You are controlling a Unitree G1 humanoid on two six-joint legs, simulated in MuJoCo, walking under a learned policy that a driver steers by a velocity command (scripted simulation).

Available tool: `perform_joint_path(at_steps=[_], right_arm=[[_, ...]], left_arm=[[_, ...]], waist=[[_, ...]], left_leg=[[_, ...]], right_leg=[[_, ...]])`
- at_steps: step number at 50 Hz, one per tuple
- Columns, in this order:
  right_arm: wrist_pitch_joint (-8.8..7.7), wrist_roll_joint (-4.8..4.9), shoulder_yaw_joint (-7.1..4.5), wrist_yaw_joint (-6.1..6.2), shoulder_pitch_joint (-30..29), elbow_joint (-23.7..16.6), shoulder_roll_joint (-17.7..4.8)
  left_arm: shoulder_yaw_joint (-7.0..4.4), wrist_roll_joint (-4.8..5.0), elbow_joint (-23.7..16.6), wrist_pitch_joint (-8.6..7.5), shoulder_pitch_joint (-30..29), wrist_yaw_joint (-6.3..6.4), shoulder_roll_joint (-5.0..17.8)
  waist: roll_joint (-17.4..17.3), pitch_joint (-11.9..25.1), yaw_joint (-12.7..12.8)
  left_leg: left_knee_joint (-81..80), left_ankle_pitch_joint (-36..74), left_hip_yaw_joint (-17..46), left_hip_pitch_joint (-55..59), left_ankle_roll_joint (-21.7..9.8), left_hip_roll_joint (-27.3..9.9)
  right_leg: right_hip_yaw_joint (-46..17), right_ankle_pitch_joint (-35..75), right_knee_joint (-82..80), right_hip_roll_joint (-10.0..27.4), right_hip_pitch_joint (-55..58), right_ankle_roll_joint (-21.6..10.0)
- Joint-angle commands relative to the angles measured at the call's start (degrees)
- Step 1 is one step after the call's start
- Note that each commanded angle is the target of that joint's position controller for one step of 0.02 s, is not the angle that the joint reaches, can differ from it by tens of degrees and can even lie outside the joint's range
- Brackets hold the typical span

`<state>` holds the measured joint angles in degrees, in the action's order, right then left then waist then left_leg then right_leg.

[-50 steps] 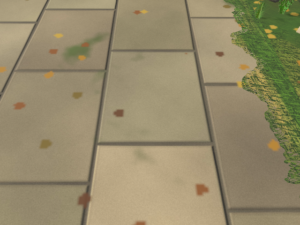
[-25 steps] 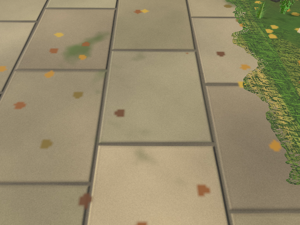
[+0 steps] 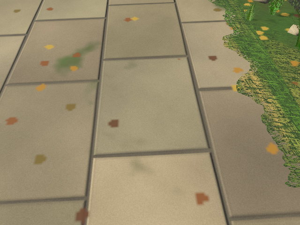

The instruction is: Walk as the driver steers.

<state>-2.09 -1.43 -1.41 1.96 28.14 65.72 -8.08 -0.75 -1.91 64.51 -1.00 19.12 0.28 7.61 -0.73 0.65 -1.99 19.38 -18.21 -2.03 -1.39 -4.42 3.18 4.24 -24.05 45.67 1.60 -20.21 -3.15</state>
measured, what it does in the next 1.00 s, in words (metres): walks ahead: right foot, then left foot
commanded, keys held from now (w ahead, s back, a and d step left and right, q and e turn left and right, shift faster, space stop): w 1.00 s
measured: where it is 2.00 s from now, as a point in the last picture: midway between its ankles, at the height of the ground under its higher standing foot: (164, 134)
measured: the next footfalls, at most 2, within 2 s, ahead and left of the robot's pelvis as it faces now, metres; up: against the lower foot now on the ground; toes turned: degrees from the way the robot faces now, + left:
right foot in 0.18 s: +0.17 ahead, -0.14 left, +0.00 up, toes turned -5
left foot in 0.70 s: +0.52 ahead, +0.03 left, +0.00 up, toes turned +5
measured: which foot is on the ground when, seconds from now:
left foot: down 0.00-0.20, up 0.22-0.68, down 0.70-1.00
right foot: up 0.00-0.16, down 0.18-0.68, up 0.70-1.00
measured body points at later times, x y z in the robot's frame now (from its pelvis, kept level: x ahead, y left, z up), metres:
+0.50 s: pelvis +0.22 -0.07 +0.00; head +0.24 -0.08 +0.45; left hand +0.13 +0.14 -0.14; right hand +0.34 -0.30 -0.14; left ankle +0.34 +0.06 -0.68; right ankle +0.13 -0.14 -0.74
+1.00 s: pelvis +0.51 -0.03 +0.01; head +0.53 -0.02 +0.46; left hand +0.62 +0.21 -0.14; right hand +0.45 -0.26 -0.14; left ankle +0.48 +0.02 -0.74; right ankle +0.60 -0.18 -0.67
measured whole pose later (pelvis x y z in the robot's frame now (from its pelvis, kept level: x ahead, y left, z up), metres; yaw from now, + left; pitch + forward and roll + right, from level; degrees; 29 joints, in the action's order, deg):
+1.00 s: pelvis +0.51 -0.03 +0.01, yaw +0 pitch +0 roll +1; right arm -5.8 -0.7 -2.7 -0.1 25.0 61.9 -9.6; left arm -3.1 -2.0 53.8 -2.4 9.0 -1.5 11.1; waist 1.9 -2.2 -1.7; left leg 13.4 -10.5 -6.5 -3.3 -5.9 5.1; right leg 0.7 -7.6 54.4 6.6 -35.5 -2.6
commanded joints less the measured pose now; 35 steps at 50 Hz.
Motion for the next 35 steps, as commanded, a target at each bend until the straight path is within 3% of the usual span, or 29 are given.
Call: perform_joint_path(at_steps=[1, 5, 7, 8, 9, 10, 11, 12, 13, 14, 15, 17, 20, 24, 29, 32, 33, 34, 35], right_arm=[[-1.49, -0.03, -1.21, -0.07, 5.1, -0.4, -6.4], [-2.60, 0.09, -1.36, -0.22, 3.6, -1.2, -7.7], [-2.83, 0.62, -1.48, -0.56, 1.1, -1.9, -8.5], [-3.12, 0.52, -1.29, -0.84, 1.0, -2.0, -8.3], [-3.52, 0.46, -0.78, -1.23, 0.9, -2.3, -7.1], [-3.59, 1.27, 0.37, -1.66, 1.8, -5.2, -2.4], [-3.42, -0.30, -0.62, -2.24, 0.0, -6.1, -5.3], [-3.12, -0.50, -0.77, -2.71, -2.9, -7.3, -5.2], [-3.35, -0.38, -0.69, -3.16, -5.3, -7.7, -4.8], [-3.33, -0.05, -0.85, -3.31, -5.3, -7.7, -3.9], [-2.81, -0.48, -0.99, -3.40, -4.2, -7.4, -3.8], [-1.73, -0.66, -1.29, -3.63, -4.4, -7.5, -3.9], [-0.81, -0.48, -1.64, -3.94, -11.3, -9.8, -4.3], [-0.82, -0.14, -1.28, -4.17, -23.4, -14.1, -3.6], [-1.20, 0.34, -1.07, -4.10, -30.5, -16.9, -3.9], [-1.87, 0.23, -2.04, -3.31, -25.6, -16.0, -5.7], [-2.23, 0.25, -2.75, -2.87, -19.3, -14.0, -6.9], [-2.70, -0.07, -3.57, -2.39, -9.9, -10.9, -8.0], [-3.04, -1.58, -4.81, -1.83, -0.8, -8.9, -11.9]], left_arm=[[-1.23, 0.43, -6.6, -2.48, -7.5, -1.06, 3.6], [-1.90, 1.02, -9.2, -2.39, -9.3, -1.76, 3.7], [-2.40, 1.39, -7.8, -2.58, -3.0, -1.61, 3.7], [-3.35, 1.48, -5.4, -2.85, 3.6, -1.22, 5.1], [-4.74, 0.93, -3.1, -3.49, 12.0, -0.56, 8.4], [-6.32, 0.03, -2.5, -3.64, 20.3, -0.05, 15.5], [-5.64, 0.57, -1.8, -2.67, 17.9, -0.20, 13.4], [-4.94, 0.71, -4.1, -2.47, 9.5, -0.37, 11.8], [-4.26, 0.94, -5.8, -2.91, 4.5, -0.77, 9.6], [-3.78, 0.99, -6.3, -3.39, 2.3, -0.83, 8.8], [-3.09, 1.12, -6.1, -3.88, 2.2, -0.67, 7.0], [-2.45, 1.03, -4.7, -4.72, 5.2, -0.22, 5.9], [-2.13, 1.07, -3.6, -5.23, 9.1, 0.10, 6.5], [-1.43, 1.03, -3.3, -5.47, 11.9, 0.08, 5.9], [-1.55, 0.95, -2.4, -5.81, 14.1, 0.64, 7.1], [-2.01, 0.54, -2.3, -5.76, 12.2, 1.04, 8.7], [-2.27, 0.29, -2.3, -5.46, 11.6, 1.13, 9.5], [-2.40, 0.54, -2.5, -5.09, 10.6, 1.07, 9.9], [-1.90, 1.15, -3.7, -4.97, 10.9, 0.76, 8.3]], waist=[[-2.3, -12.6, -0.3], [-5.3, -11.0, 1.0], [-4.7, -9.4, 4.7], [-2.5, -6.7, 7.2], [2.5, -1.9, 10.9], [17.0, 3.6, 12.1], [13.9, 1.6, 9.3], [7.4, -4.3, 5.3], [2.5, -7.0, 4.1], [1.8, -7.2, 2.1], [2.1, -7.0, 0.8], [3.2, -6.5, 0.1], [3.6, -7.7, 0.8], [4.1, -9.1, 2.9], [5.5, -9.3, 4.0], [6.1, -5.8, 0.8], [6.1, -2.2, -1.8], [4.9, 2.5, -5.7], [1.4, 8.6, -8.4]], left_leg=[[-13.7, -7.1, 19.1, 0.9, -10.0, -19.2], [-10.3, 1.8, 12.4, -4.4, -8.3, -16.8], [-4.2, 9.1, 8.6, -11.2, -6.6, -15.0], [3.3, 16.8, 6.2, -14.4, -5.3, -12.8], [17.1, 18.8, 1.5, -19.3, -3.3, -9.0], [40.0, 0.6, -5.0, -31.4, 0.4, -1.2], [50.5, -9.9, 2.0, -36.3, -1.1, -1.2], [54.0, -4.8, 3.5, -38.8, -2.1, -5.4], [52.0, 0.5, 4.0, -37.4, -2.2, -7.3], [49.2, 3.1, 3.7, -34.9, -1.9, -8.5], [46.9, 4.2, 3.4, -32.5, -1.2, -9.2], [45.3, 5.8, 2.0, -31.8, -0.3, -9.0], [41.0, 9.5, 0.1, -37.5, 0.8, -9.1], [28.3, 14.8, -2.4, -39.3, 2.0, -7.9], [15.5, 17.0, -4.7, -33.4, -0.3, -5.2], [12.9, 11.6, -5.6, -25.2, -3.4, -2.0], [11.9, 9.9, -5.8, -18.9, -4.5, -0.2], [8.0, 12.3, -5.9, -7.9, -5.6, 0.3], [7.3, 6.2, 4.7, 6.5, -8.1, -9.6]], right_leg=[[-1.8, 2.2, 0.9, 2.6, -18.0, -0.2], [0.8, 6.3, -7.3, 0.5, -7.5, -0.5], [3.6, 11.1, -13.2, -2.4, 5.9, -1.1], [4.4, 10.9, -15.4, -4.6, 15.6, -1.4], [-1.7, 7.0, -18.8, 0.0, 26.2, -2.9], [-30.3, -11.5, -31.7, 17.5, 34.3, -8.3], [-44.2, -17.7, -38.7, 20.7, 28.7, -10.7], [-37.8, -19.5, -37.7, 20.2, 22.3, -9.8], [-31.0, -10.5, -38.3, 18.0, 16.4, -9.0], [-25.1, -3.3, -38.8, 15.4, 13.5, -7.7], [-20.4, 2.6, -39.2, 13.1, 11.7, -6.6], [-15.1, 13.1, -38.9, 11.3, 12.2, -6.8], [-10.9, 21.5, -39.6, 10.4, 15.2, -7.3], [-6.9, 31.7, -39.3, 9.0, 17.2, -7.7], [-4.5, 41.2, -37.6, 10.1, 22.0, -7.4], [-2.9, 60.6, -28.7, 11.0, 26.5, -6.3], [-2.3, 65.9, -20.9, 10.6, 27.3, -5.7], [-0.9, 63.2, -9.6, 9.0, 24.2, -4.7], [0.3, 45.3, 6.4, 6.6, 12.8, -4.0]])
